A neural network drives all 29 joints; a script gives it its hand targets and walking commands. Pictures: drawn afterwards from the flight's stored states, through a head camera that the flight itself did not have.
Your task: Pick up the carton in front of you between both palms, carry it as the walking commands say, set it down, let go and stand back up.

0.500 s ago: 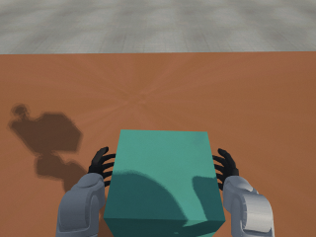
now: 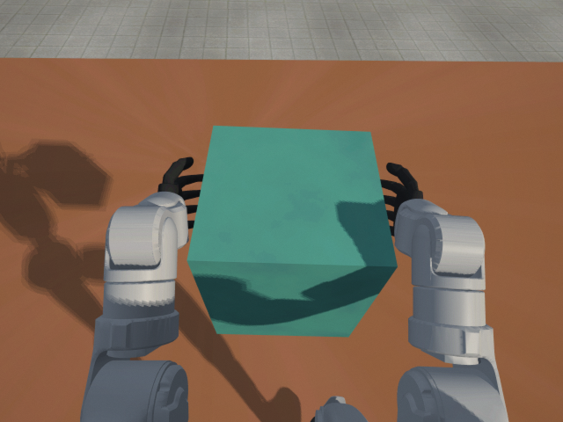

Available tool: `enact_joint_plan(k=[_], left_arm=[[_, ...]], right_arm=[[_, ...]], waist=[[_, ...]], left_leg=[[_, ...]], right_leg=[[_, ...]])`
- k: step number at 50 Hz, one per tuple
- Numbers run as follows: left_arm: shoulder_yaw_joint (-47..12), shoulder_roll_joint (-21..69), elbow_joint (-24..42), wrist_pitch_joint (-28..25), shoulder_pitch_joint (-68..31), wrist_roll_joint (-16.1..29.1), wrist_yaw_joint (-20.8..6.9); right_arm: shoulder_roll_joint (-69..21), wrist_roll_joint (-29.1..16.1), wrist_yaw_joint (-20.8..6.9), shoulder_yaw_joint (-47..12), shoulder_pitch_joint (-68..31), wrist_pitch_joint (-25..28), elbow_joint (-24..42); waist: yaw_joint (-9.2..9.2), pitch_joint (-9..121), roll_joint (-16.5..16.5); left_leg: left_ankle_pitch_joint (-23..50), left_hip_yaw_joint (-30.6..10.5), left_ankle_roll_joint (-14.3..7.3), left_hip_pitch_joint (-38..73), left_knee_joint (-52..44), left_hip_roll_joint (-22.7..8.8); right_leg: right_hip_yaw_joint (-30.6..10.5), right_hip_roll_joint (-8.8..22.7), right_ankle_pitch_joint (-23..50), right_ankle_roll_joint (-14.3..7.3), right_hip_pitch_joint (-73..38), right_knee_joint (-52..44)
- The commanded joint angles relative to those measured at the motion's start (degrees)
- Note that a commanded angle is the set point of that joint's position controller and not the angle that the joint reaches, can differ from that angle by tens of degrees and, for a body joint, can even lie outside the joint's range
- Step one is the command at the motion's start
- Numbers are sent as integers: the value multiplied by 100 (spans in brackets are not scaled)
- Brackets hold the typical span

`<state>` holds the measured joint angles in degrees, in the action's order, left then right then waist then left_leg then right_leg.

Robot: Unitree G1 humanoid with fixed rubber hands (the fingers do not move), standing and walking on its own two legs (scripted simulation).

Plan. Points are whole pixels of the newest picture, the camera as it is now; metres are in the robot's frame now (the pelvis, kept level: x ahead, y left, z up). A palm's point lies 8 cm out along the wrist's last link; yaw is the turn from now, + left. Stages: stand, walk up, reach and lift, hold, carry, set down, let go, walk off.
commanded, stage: carry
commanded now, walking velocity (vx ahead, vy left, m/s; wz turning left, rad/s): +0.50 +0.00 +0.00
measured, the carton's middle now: (287, 241) +0.38 -0.01 +0.04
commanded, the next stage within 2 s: none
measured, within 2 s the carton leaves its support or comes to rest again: neither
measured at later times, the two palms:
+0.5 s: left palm (206, 97) +0.72 +0.14 +0.05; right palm (352, 98) +0.73 -0.16 +0.05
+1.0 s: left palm (231, 27) +1.06 +0.11 +0.03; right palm (343, 33) +1.04 -0.18 +0.04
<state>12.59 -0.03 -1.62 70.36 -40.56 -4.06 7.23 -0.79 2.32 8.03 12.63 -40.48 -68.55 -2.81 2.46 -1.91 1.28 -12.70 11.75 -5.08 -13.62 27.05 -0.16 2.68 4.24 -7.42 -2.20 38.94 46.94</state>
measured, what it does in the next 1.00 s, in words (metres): goes down: right foot 0.03 m lower, then left foot 0.03 m lower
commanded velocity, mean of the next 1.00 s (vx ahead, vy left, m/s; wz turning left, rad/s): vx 0.50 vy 0.00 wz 0.00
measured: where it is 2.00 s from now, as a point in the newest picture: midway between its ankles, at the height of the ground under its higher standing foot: (274, 192)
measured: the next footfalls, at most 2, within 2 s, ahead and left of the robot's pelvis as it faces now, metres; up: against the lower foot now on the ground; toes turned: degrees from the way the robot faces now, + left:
right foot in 0.14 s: +0.27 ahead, -0.09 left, -0.03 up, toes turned -5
left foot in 0.56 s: +0.57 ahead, +0.04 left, -0.06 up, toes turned +3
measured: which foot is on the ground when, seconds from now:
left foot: down 0.00-0.16, up 0.18-0.54, down 0.56-1.00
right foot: up 0.00-0.12, down 0.14-0.58, up 0.60-1.00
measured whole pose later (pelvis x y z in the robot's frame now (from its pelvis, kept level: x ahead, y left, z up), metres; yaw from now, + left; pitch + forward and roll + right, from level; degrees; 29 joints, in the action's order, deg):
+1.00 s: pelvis +0.68 -0.01 -0.08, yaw -1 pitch +6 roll +0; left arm 13.4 1.8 -0.3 68.7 -36.9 -4.8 7.6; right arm -1.4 2.1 7.8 12.5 -38.5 -66.3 -4.2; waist 4.5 1.1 0.4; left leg -22.5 5.3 -5.5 -7.5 30.8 3.9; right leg 5.2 -0.9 4.2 -3.4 33.9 29.8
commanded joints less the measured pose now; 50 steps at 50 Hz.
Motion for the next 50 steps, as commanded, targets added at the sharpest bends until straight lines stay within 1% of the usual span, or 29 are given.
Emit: enact_joint_plan(k=[1,2,4,6,7,8,9,10,12,13,14,16,18,21,24,25,27,28,29,30,31,32,33,35,37,42,47,49,50], left_arm=[[-3704,5995,137,-146,-3868,2333,-1221],[-3658,6028,48,-120,-3878,2339,-1261],[-3558,6114,-163,-65,-3845,2367,-1362],[-3397,6161,-512,-58,-3532,2333,-1450],[-3292,6143,-625,-71,-3393,2293,-1495],[-3165,6038,-717,-76,-3378,2261,-1514],[-3107,5929,-818,-119,-3372,2182,-1507],[-3200,6153,-669,-160,-3435,2320,-1533],[-3443,6536,105,-258,-4211,2629,-1551],[-3610,6643,470,-295,-4514,2785,-1529],[-3753,6712,731,-327,-4640,2914,-1497],[-3951,6700,1071,-384,-4526,3004,-1426],[-4069,6561,1213,-417,-4233,2976,-1380],[-4236,6343,1305,-442,-3881,2889,-1375],[-4341,6078,1282,-435,-3633,2801,-1393],[-4349,5991,1177,-427,-3500,2754,-1397],[-4368,5870,878,-395,-3339,2697,-1417],[-4371,5818,717,-378,-3331,2670,-1434],[-4318,5751,555,-347,-3305,2603,-1451],[-4256,5860,294,-249,-3382,2659,-1432],[-4187,5752,324,-220,-3388,2595,-1416],[-4132,5857,390,-215,-3622,2603,-1409],[-4095,6047,404,-232,-3814,2602,-1392],[-3977,6228,462,-294,-3904,2494,-1318],[-3899,6305,462,-344,-3816,2376,-1231],[-3866,6171,524,-426,-3517,2134,-1043],[-3849,5867,405,-346,-3369,2009,-1039],[-3784,5788,193,-304,-3286,1974,-1109],[-3719,5740,45,-293,-3211,1959,-1149]], right_arm=[[-5992,-2449,-1539,-3756,-3839,-7,146],[-6038,-2381,-1534,-3706,-3802,-13,53],[-6086,-2256,-1506,-3624,-3663,-11,-102],[-6168,-2213,-1491,-3611,-3614,-19,-251],[-6160,-2211,-1489,-3607,-3626,-10,-314],[-6276,-2225,-1487,-3615,-3664,-27,-395],[-6478,-2250,-1481,-3556,-3708,-34,-391],[-6439,-2256,-1458,-3630,-3893,0,-205],[-6613,-2391,-1369,-3796,-4407,100,230],[-6668,-2417,-1306,-3824,-4419,139,418],[-6690,-2417,-1240,-3849,-4367,175,573],[-6629,-2321,-1125,-3890,-4042,236,763],[-6485,-2175,-1053,-3950,-3672,282,842],[-6199,-1988,-1027,-4039,-3383,329,991],[-5868,-1894,-1061,-4093,-3229,288,1146],[-5758,-1873,-1094,-4089,-3169,255,1133],[-5557,-1815,-1176,-4029,-2946,194,927],[-5421,-1799,-1234,-3960,-2864,159,825],[-5287,-1830,-1293,-3866,-2782,107,691],[-5008,-1721,-1314,-3713,-2851,77,336],[-5151,-1851,-1364,-3727,-2713,55,148],[-5482,-2003,-1434,-3815,-2916,66,266],[-5764,-2167,-1494,-3866,-3295,71,427],[-6190,-2522,-1572,-4057,-3961,98,710],[-6394,-2748,-1594,-4140,-4216,143,846],[-6353,-2814,-1600,-4117,-4032,178,865],[-6144,-2650,-1619,-4029,-3605,143,472],[-6123,-2579,-1633,-3985,-3459,158,175],[-6145,-2559,-1642,-3969,-3432,168,25]], waist=[[127,2381,-742],[148,2239,-719],[91,2157,-793],[-277,2515,-440],[-497,2748,-41],[-434,3109,1004],[-622,3557,1950],[-670,3369,1615],[-701,3005,514],[-657,3030,368],[-615,3153,312],[-576,3292,371],[-639,3281,461],[-728,3171,462],[-796,2952,496],[-739,2926,548],[-285,3043,411],[-76,3045,120],[-115,3215,-587],[81,3990,-1910],[229,4192,-1705],[238,3679,-1308],[209,3315,-695],[43,3062,-392],[-24,3044,-506],[169,3028,-774],[369,2671,-761],[285,2566,-829],[132,2626,-823]], left_leg=[[2474,-701,-458,1940,-356,-1058],[2714,-574,-340,1983,-258,-933],[3035,-516,-191,2036,158,-941],[3226,-135,134,1718,1612,-635],[1908,-192,235,831,2621,-451],[-981,-471,263,-736,3514,-108],[-2062,-774,411,-2337,4908,425],[-2060,-1132,313,-2909,5195,236],[-1475,-1249,236,-3103,4763,-57],[-1193,-1270,235,-2999,4455,-170],[-1002,-1268,245,-2781,4200,-218],[-874,-1177,278,-2739,3720,-220],[-602,-1006,302,-2942,3177,-167],[568,-676,315,-2789,1883,59],[1770,-278,254,-1787,232,422],[2141,-269,156,-1245,-90,450],[2968,-234,49,276,-722,316],[3271,-495,84,1155,-575,-81],[5405,-1526,115,2259,448,-1106],[5632,-3535,-1140,4026,722,-2264],[3329,-4117,-1511,4098,334,-2380],[2358,-3871,-1305,3570,98,-1976],[2411,-3561,-1061,3006,-55,-1782],[2746,-3039,-830,2220,-207,-1595],[3014,-2663,-718,2013,-215,-1457],[4533,-1978,-563,2433,15,-1160],[4605,-1322,-355,2379,258,-586],[4386,-1228,-278,2123,521,-600],[4466,-1145,-195,1945,942,-610]], right_leg=[[340,-237,1091,41,-437,-1246],[467,-356,1294,36,-616,-1679],[541,-418,1535,-74,-1157,-2157],[792,-597,1755,-134,-2644,-2587],[239,-37,2404,-139,-3721,-2246],[-1242,1135,4745,-340,-5221,-1120],[-2873,1735,3154,-1377,-6256,-1621],[-3058,1695,2068,-1494,-6105,-1951],[-2398,1370,2470,-1221,-5443,-2049],[-2113,1329,2592,-1127,-5218,-2046],[-1873,1228,2583,-1031,-5086,-2064],[-1510,1107,2847,-1016,-5110,-1989],[-1220,1017,3630,-1059,-5245,-1827],[-690,562,4094,-919,-5235,-1631],[-175,148,3881,-725,-4855,-1400],[-109,161,3754,-658,-4646,-1216],[268,68,3399,-381,-4134,-145],[297,-45,2368,-271,-3422,588],[306,-285,-383,-180,-2212,1529],[-124,-951,-2781,61,-370,3062],[-409,-762,-2873,-8,204,3666],[-429,-573,-2520,-77,583,3490],[-424,-441,-2086,-88,582,3044],[-424,-309,-1608,-49,223,2336],[-296,-308,-1486,4,59,1804],[19,-387,-455,65,418,563],[564,-773,1128,-29,-245,-1483],[573,-803,1629,-182,-994,-2131],[602,-813,1733,-260,-1591,-2301]])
